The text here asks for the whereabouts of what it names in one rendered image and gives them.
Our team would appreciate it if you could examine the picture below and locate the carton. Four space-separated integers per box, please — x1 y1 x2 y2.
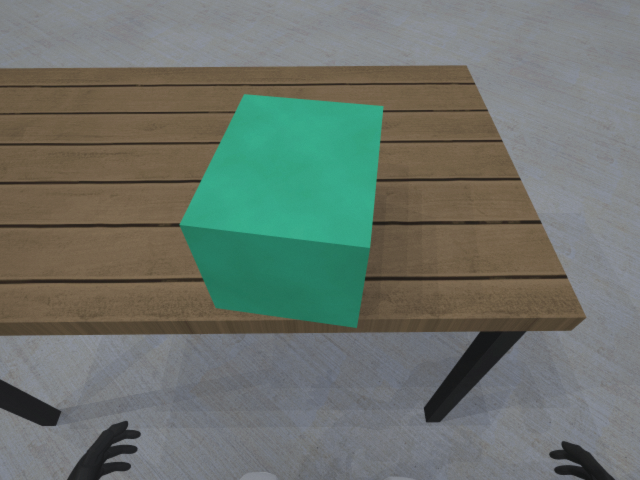
179 94 383 328

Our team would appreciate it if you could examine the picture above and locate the left robot hand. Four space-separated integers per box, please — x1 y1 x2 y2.
67 421 141 480

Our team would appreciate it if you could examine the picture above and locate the table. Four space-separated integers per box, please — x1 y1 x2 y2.
0 65 587 426

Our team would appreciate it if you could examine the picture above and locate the right robot hand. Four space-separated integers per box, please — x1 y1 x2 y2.
549 441 615 480

